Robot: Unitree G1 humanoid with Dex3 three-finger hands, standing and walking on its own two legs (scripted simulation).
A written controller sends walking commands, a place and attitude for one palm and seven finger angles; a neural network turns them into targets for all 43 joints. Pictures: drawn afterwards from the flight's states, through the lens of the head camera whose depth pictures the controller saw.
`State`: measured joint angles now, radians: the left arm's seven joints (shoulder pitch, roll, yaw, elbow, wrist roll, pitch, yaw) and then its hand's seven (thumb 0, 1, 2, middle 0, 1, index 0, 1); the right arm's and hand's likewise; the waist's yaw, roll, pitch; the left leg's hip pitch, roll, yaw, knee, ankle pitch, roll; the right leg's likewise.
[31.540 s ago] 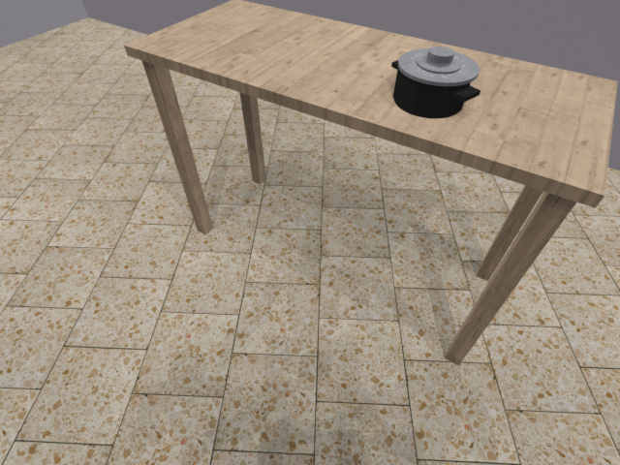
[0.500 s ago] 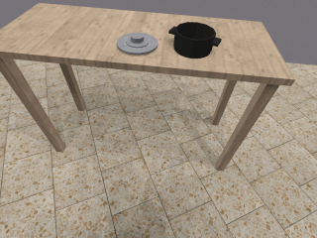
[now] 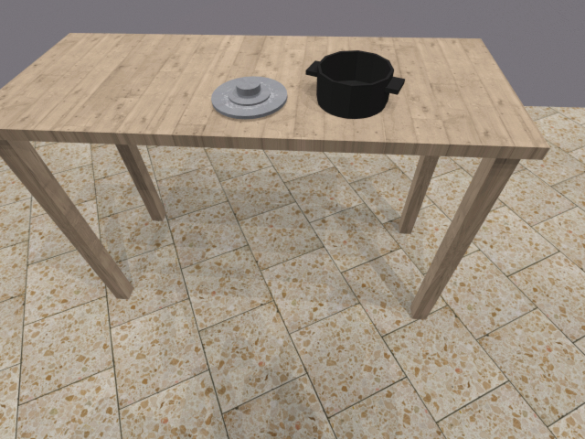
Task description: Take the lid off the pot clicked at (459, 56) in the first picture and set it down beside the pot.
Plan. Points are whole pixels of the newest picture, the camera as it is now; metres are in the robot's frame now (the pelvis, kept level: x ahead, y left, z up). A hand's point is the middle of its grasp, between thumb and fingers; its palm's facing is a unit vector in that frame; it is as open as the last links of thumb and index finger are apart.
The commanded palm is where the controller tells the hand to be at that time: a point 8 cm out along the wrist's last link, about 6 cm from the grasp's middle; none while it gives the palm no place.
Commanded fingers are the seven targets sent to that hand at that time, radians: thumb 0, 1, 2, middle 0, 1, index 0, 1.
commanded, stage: let the arm hang, fingers relaxed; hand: left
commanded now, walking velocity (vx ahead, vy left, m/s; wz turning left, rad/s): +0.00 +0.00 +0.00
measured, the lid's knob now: (248, 86) +0.80 +0.13 +0.08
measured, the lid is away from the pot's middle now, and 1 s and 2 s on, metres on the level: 0.23 0.23 0.23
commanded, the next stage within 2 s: look to check the result in 0.62 s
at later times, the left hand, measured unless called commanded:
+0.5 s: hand out of the picture +0.05 +0.18 -0.17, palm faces +0.00 -0.98 -0.22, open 7.4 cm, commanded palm none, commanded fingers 0.00 0.90 0.90 -0.20 -0.30 -0.20 -0.30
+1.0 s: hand out of the picture +0.06 +0.19 -0.17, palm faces +0.00 -0.98 -0.21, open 7.4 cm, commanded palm none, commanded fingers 0.00 0.90 0.90 -0.20 -0.30 -0.20 -0.30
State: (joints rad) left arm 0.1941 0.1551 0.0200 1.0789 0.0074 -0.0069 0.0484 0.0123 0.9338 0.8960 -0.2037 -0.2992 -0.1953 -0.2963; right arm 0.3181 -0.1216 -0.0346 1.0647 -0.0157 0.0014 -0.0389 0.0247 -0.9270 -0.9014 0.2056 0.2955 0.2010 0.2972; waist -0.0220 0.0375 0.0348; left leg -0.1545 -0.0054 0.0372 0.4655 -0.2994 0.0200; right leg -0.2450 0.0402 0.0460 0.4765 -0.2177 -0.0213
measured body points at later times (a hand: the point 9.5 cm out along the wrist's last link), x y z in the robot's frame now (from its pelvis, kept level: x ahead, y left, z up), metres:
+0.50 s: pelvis +0.02 +0.00 +0.00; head +0.05 +0.00 +0.45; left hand +0.05 +0.23 -0.16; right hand +0.00 -0.22 -0.16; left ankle -0.03 +0.11 -0.74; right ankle +0.02 -0.11 -0.74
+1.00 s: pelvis +0.03 +0.01 +0.00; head +0.05 +0.01 +0.45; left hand +0.06 +0.24 -0.16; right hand +0.01 -0.21 -0.16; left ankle -0.03 +0.11 -0.74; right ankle +0.02 -0.11 -0.74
